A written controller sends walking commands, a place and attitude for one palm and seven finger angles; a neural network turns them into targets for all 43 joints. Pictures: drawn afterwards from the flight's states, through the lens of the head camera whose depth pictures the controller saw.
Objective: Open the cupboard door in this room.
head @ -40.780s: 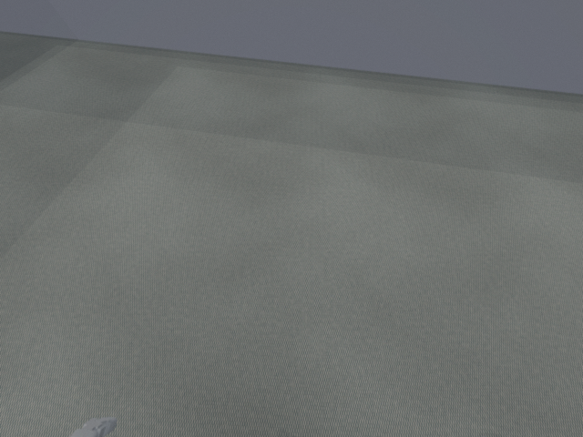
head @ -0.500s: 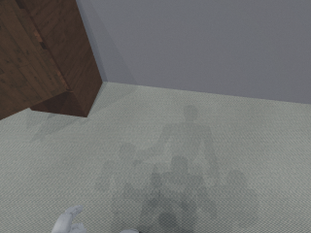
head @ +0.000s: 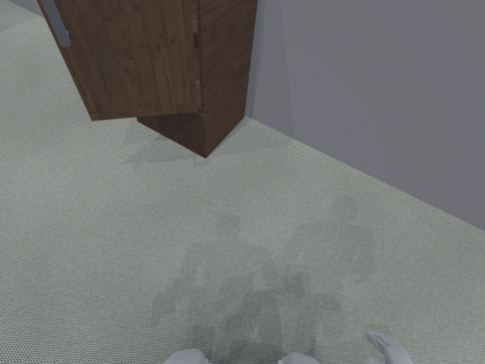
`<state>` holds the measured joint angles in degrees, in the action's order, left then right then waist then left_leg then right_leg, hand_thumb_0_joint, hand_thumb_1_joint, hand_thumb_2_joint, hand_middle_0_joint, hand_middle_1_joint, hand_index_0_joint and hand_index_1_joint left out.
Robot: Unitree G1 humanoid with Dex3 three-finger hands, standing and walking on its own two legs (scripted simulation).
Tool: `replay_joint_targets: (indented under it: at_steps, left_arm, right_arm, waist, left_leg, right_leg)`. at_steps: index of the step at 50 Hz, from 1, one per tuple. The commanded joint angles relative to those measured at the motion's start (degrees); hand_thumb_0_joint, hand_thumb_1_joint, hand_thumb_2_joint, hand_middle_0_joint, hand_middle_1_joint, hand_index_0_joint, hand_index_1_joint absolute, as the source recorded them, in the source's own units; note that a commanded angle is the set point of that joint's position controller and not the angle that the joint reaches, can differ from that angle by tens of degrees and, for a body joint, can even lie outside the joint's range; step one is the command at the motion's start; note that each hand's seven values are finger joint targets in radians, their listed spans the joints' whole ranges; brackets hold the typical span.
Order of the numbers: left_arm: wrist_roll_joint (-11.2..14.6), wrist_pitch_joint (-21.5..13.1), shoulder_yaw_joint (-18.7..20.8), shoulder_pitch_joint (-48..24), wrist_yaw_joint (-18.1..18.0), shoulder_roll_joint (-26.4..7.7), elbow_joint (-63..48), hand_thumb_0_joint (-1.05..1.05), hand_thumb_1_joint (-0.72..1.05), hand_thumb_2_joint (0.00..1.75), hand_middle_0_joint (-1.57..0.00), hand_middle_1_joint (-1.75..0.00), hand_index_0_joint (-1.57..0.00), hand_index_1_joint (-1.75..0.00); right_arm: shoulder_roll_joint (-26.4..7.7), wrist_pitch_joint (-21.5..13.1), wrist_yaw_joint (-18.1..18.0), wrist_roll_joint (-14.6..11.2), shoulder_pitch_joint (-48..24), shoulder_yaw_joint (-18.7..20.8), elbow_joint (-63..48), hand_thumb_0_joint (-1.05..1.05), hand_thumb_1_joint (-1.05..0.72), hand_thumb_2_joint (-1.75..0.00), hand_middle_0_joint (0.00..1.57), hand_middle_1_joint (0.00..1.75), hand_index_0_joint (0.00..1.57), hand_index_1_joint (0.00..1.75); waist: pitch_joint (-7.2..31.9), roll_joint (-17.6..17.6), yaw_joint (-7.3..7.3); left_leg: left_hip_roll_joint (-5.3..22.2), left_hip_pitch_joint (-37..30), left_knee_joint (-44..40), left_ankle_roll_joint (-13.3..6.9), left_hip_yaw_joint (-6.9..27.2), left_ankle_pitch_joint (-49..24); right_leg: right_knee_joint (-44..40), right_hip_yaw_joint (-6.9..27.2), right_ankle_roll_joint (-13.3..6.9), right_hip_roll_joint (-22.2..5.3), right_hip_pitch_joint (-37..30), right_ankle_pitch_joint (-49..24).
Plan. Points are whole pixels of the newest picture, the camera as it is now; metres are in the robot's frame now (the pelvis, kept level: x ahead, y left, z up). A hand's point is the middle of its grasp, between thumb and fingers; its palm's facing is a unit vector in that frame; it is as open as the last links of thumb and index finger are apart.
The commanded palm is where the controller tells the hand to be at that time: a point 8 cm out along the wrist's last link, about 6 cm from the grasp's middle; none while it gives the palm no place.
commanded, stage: turn to face it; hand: left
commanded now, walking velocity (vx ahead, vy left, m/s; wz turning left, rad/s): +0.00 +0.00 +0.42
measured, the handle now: (57, 17) +0.94 +0.61 +0.00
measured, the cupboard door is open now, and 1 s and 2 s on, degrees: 44 44 44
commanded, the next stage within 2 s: take the last steps up to it in 0.44 s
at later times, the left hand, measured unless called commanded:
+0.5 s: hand out of the picture +0.07 +0.15 -0.14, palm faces +0.16 -0.96 -0.24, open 7.4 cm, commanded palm none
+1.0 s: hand out of the picture -0.07 +0.22 -0.17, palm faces +0.39 -0.90 -0.20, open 7.4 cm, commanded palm none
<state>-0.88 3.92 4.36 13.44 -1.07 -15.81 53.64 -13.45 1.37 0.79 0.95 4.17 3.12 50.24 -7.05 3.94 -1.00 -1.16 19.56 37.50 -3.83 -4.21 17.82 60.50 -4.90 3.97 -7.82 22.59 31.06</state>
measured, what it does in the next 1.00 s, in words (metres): steps on the spot, turning left: right foot, then left foot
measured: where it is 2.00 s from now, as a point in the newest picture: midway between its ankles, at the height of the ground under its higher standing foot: (183, 304)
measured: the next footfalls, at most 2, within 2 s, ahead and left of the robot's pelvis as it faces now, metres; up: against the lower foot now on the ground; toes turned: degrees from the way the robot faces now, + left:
right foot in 0.40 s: +0.04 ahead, -0.14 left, +0.00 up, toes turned +6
left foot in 0.90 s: +0.05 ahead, +0.15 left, +0.00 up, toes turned +23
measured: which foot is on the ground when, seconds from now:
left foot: down 0.00-0.42, up 0.44-0.88, down 0.90-1.00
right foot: up 0.00-0.38, down 0.40-0.90, up 0.92-1.00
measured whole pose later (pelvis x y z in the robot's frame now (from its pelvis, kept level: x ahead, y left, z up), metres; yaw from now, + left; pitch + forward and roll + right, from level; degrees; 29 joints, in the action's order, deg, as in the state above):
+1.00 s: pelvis +0.04 +0.05 +0.01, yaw +18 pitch +0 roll +0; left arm -1.5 1.8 3.8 20.5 0.5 -13.1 63.0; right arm -10.8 -2.2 -0.2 1.4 8.0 2.0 53.9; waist -3.5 3.3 -2.8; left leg -0.8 14.7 31.7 -3.3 -6.0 17.5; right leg 62.3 -3.6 0.6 -7.4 21.9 26.6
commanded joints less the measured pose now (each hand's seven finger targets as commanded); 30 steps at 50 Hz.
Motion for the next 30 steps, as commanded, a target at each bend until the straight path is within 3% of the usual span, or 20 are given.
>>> replay_joint_targets:
  at_steps: [1, 4, 6, 9, 14, 15, 17, 18, 19, 20, 21, 22, 24, 26, 27, 30]
  left_arm:
    - [-0.4, -1.9, 0.7, -2.5, 0.5, -3.7, -4.9, 0.0, 0.9, 0.9, -0.2, -0.3, -0.2, -0.3]
    - [-0.5, -1.8, 0.6, -0.6, 0.7, -3.1, -4.0, 0.0, 0.9, 0.9, -0.2, -0.3, -0.2, -0.3]
    - [-0.4, -2.0, 0.5, -1.4, 0.6, -2.9, -4.3, 0.0, 0.9, 0.9, -0.2, -0.3, -0.2, -0.3]
    - [-0.3, -2.0, 0.2, -3.3, 0.5, -2.2, -5.1, 0.0, 0.9, 0.9, -0.2, -0.3, -0.2, -0.3]
    - [0.1, -2.3, -0.3, -5.1, 0.3, -1.0, -5.6, 0.0, 0.9, 0.9, -0.2, -0.3, -0.2, -0.3]
    - [0.2, -2.5, -0.3, -4.1, 0.2, -0.6, -5.4, 0.0, 0.9, 0.9, -0.2, -0.3, -0.2, -0.3]
    - [0.4, -3.0, -0.3, -1.2, 0.0, -0.7, -4.5, 0.0, 0.9, 0.9, -0.2, -0.3, -0.2, -0.3]
    - [0.5, -3.5, -0.1, 0.8, -0.2, -1.0, -3.8, 0.0, 0.9, 0.9, -0.2, -0.3, -0.2, -0.3]
    - [0.3, -4.0, 0.2, 2.4, -0.5, -2.8, -3.2, 0.0, 0.9, 0.9, -0.2, -0.3, -0.2, -0.3]
    - [-0.4, -4.6, 0.8, 3.6, -1.0, -6.5, -2.7, 0.0, 0.9, 0.9, -0.2, -0.3, -0.2, -0.3]
    - [-0.8, -4.6, 1.0, 2.8, -0.9, -8.9, -3.3, 0.0, 0.9, 0.9, -0.2, -0.3, -0.2, -0.3]
    - [-0.4, -5.0, 0.7, 1.7, -1.2, -6.5, -3.3, 0.0, 0.9, 0.9, -0.2, -0.3, -0.2, -0.3]
    - [-0.1, -5.0, -0.1, -1.3, -1.1, -4.0, -3.4, 0.0, 0.9, 0.9, -0.2, -0.3, -0.2, -0.3]
    - [0.0, -5.1, -0.2, -1.3, -1.1, -3.1, -3.4, 0.0, 0.9, 0.9, -0.2, -0.3, -0.2, -0.3]
    - [-0.1, -5.3, -0.3, -0.5, -1.2, -2.6, -3.1, 0.0, 0.9, 0.9, -0.2, -0.3, -0.2, -0.3]
    - [-0.3, -5.8, 0.4, 4.3, -0.9, -3.3, -1.1, 0.0, 0.9, 0.9, -0.2, -0.3, -0.2, -0.3]
  right_arm:
    - [-11.1, -0.6, -1.8, 0.3, 4.1, 2.3, -1.9, 0.0, -0.9, -0.9, 0.2, 0.3, 0.2, 0.3]
    - [-10.2, -0.9, -1.6, 0.1, 4.3, 1.9, -1.4, 0.0, -0.9, -0.9, 0.2, 0.3, 0.2, 0.3]
    - [-9.8, -1.0, -1.6, 0.1, 6.0, 1.9, -0.8, 0.0, -0.9, -0.9, 0.2, 0.3, 0.2, 0.3]
    - [-9.6, -0.9, -1.6, 0.3, 7.4, 2.0, -0.1, 0.0, -0.9, -0.9, 0.2, 0.3, 0.2, 0.3]
    - [-9.2, -0.4, -1.6, 0.7, 8.3, 2.3, 0.8, 0.0, -0.9, -0.9, 0.2, 0.3, 0.2, 0.3]
    - [-9.3, -0.3, -1.7, 0.7, 8.1, 2.3, 0.8, 0.0, -0.9, -0.9, 0.2, 0.3, 0.2, 0.3]
    - [-8.7, -0.3, -1.7, 0.5, 7.5, 2.3, 1.0, 0.0, -0.9, -0.9, 0.2, 0.3, 0.2, 0.3]
    - [-8.1, -0.3, -1.7, 0.1, 6.9, 2.3, 1.0, 0.0, -0.9, -0.9, 0.2, 0.3, 0.2, 0.3]
    - [-6.4, -0.4, -1.4, -0.3, 7.1, 2.1, 1.1, 0.0, -0.9, -0.9, 0.2, 0.3, 0.2, 0.3]
    - [-3.4, -0.6, -1.1, -0.8, 7.9, 1.7, 0.6, 0.0, -0.9, -0.9, 0.2, 0.3, 0.2, 0.3]
    - [-2.7, -0.3, -0.8, -0.5, 7.2, 1.6, -0.5, 0.0, -0.9, -0.9, 0.2, 0.3, 0.2, 0.3]
    - [-4.1, 0.7, -1.1, 0.1, 6.2, 2.1, 0.6, 0.0, -0.9, -0.9, 0.2, 0.3, 0.2, 0.3]
    - [-3.5, 1.5, -0.8, -0.1, 6.7, 2.2, 2.9, 0.0, -0.9, -0.9, 0.2, 0.3, 0.2, 0.3]
    - [-2.8, 1.6, -0.5, -0.3, 7.2, 2.0, 3.9, 0.0, -0.9, -0.9, 0.2, 0.3, 0.2, 0.3]
    - [-2.1, 1.5, -0.6, -0.2, 6.5, 1.7, 4.2, 0.0, -0.9, -0.9, 0.2, 0.3, 0.2, 0.3]
    - [-1.5, 1.2, -0.3, 0.1, 4.0, 1.3, 3.9, 0.0, -0.9, -0.9, 0.2, 0.3, 0.2, 0.3]
  waist:
    - [8.9, -11.6, 1.75]
    - [9.8, -10.5, 1.04]
    - [9.9, -9.4, 1.48]
    - [9.4, -11.0, 2.14]
    - [9.3, -12.6, 2.7]
    - [9.9, -13.6, 2.32]
    - [11.6, -12.0, 0.92]
    - [12.0, -10.9, -0.19]
    - [12.8, -7.0, -0.86]
    - [13.5, 4.4, -0.86]
    - [10.5, 9.6, -1.07]
    - [8.6, 10.4, -0.6]
    - [5.9, 6.4, 1.26]
    - [6.6, 5.8, 1.58]
    - [6.3, 5.3, 1.15]
    - [6.6, 4.5, -1.27]
  left_leg:
    - [15.9, -9.3, -19.4, -5.5, 17.0, -21.3]
    - [13.8, -9.5, -20.1, -4.9, 15.1, -19.2]
    - [14.1, -10.8, -20.2, -5.4, 16.5, -20.0]
    - [14.4, -11.1, -19.9, -6.2, 18.1, -20.1]
    - [13.6, -8.4, -18.5, -6.2, 20.9, -19.8]
    - [13.5, -7.9, -17.7, -6.2, 21.8, -21.1]
    - [12.0, -7.1, -14.9, -5.3, 21.9, -24.2]
    - [10.6, -4.4, -13.0, -3.6, 20.8, -21.9]
    - [8.0, 0.1, -9.8, -1.0, 19.0, -16.6]
    - [1.2, 8.5, -1.2, 3.0, 11.2, -2.5]
    - [-3.0, 10.0, 10.2, 4.9, 6.2, 14.3]
    - [-0.7, 11.1, 19.2, 5.1, 8.2, 16.1]
    - [0.5, 12.7, 28.1, 6.1, 7.4, 10.0]
    - [1.3, 12.5, 28.8, 6.7, 6.4, 6.6]
    - [1.7, 11.8, 26.8, 6.9, 5.9, 6.5]
    - [2.3, 13.0, 20.9, 7.4, 4.2, 6.3]
  right_leg:
    - [7.3, 5.6, 0.7, 0.3, 9.3, -7.3]
    - [4.0, 4.6, 0.9, 1.6, 7.8, -10.4]
    - [1.9, 4.6, 1.1, 2.1, 8.3, -10.6]
    - [-2.7, 4.4, 1.1, 2.8, 7.5, -9.2]
    - [-14.2, 3.2, -0.2, 5.6, 0.1, -6.2]
    - [-17.2, 3.0, -0.6, 6.3, -2.1, -6.2]
    - [-26.1, 2.6, -1.1, 7.4, -8.2, -11.2]
    - [-33.2, 2.4, -1.3, 7.0, -13.6, -16.6]
    - [-39.5, 5.8, -2.3, 3.5, -20.4, -20.7]
    - [-42.6, 17.4, -6.3, -8.2, -26.0, -25.6]
    - [-43.8, 22.2, -12.5, -17.9, -20.6, -32.9]
    - [-43.3, 21.4, -14.4, -17.1, -16.5, -39.7]
    - [-40.7, 13.2, -13.4, -11.2, -16.8, -46.6]
    - [-40.0, 8.0, -11.7, -8.9, -17.9, -48.6]
    - [-40.0, 7.4, -11.7, -8.9, -18.3, -49.3]
    - [-41.9, 8.9, -11.6, -10.8, -22.6, -41.4]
